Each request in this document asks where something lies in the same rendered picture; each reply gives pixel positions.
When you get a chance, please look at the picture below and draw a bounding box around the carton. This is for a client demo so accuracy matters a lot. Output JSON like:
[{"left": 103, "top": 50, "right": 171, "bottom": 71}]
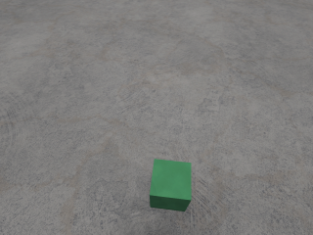
[{"left": 150, "top": 159, "right": 192, "bottom": 212}]

